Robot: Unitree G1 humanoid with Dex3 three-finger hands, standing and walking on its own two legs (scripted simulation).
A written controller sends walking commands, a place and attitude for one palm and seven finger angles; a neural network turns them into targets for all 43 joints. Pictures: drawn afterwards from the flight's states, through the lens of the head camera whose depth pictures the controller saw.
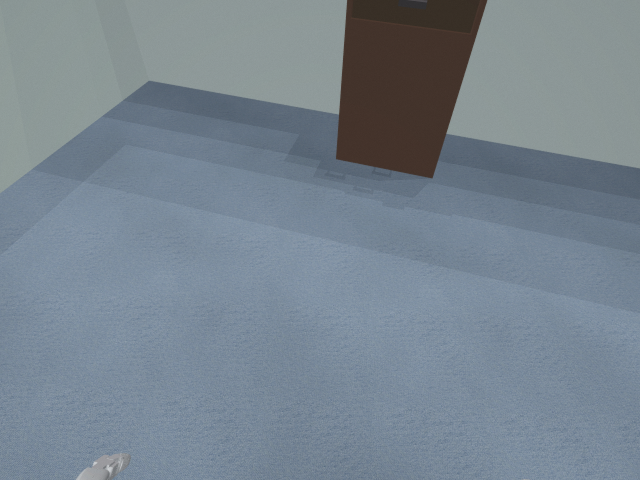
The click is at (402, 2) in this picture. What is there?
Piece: drawer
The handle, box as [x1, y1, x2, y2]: [398, 0, 426, 9]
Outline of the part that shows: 398,5 425,9 426,0 399,0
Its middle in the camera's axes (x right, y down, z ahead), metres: +0.34 -0.88 +1.43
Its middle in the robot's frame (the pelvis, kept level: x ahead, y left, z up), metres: +1.68 -0.26 +0.02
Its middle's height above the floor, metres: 0.79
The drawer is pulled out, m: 0.00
